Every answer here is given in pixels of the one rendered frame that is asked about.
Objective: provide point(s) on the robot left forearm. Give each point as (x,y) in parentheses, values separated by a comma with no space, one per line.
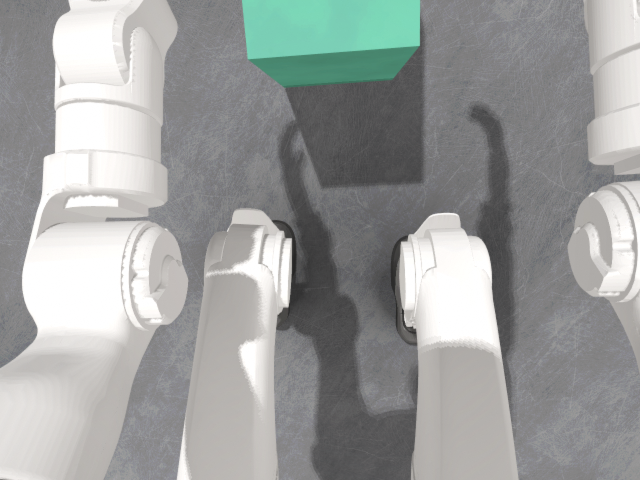
(109,80)

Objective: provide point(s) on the robot right forearm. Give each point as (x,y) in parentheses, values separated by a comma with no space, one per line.
(613,28)

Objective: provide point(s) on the right robot upper arm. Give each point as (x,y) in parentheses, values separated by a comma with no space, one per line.
(604,252)

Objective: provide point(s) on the carton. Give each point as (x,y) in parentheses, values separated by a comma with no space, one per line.
(321,42)

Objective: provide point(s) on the robot right shin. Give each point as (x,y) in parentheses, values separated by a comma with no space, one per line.
(479,251)

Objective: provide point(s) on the left robot thigh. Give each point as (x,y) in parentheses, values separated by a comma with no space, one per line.
(229,429)

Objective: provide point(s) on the left robot upper arm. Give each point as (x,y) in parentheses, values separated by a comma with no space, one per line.
(97,292)

